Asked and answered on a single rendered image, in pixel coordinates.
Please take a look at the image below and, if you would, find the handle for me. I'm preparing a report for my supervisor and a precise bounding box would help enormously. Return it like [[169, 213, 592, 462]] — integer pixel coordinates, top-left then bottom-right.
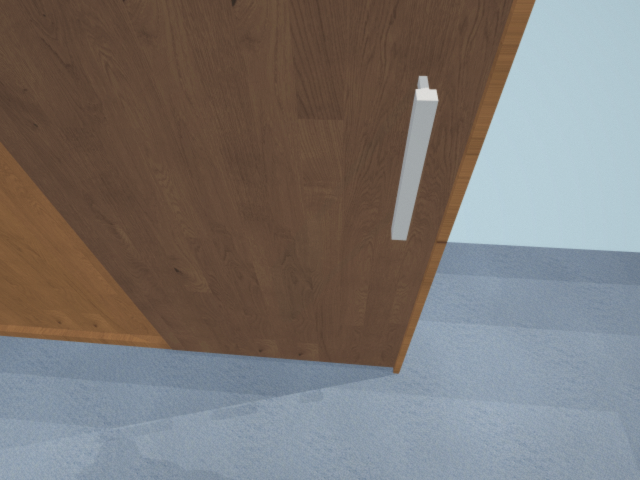
[[391, 76, 438, 240]]

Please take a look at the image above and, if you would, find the wardrobe door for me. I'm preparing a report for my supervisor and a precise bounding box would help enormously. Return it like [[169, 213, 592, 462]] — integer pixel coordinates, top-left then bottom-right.
[[0, 142, 161, 336], [0, 0, 513, 368]]

